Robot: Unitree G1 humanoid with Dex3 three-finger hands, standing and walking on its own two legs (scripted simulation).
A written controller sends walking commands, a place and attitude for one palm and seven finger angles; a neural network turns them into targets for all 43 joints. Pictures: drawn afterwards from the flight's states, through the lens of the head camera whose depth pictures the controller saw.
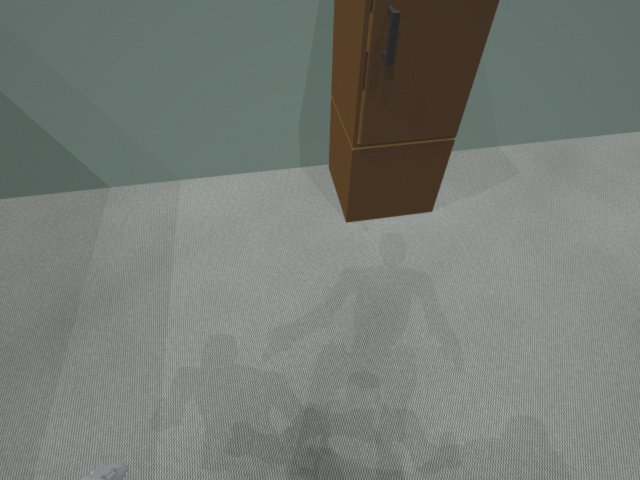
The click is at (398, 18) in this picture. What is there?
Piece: cupboard door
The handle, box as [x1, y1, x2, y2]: [382, 6, 400, 64]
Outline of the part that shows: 388,6 387,9 391,14 386,50 382,51 382,55 384,57 384,62 386,64 392,64 400,12 398,10 395,10 391,6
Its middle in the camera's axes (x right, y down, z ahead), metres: +0.19 -0.58 +1.10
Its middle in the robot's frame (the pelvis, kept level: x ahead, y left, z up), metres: +1.23 -0.13 +0.04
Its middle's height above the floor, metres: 0.81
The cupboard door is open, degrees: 0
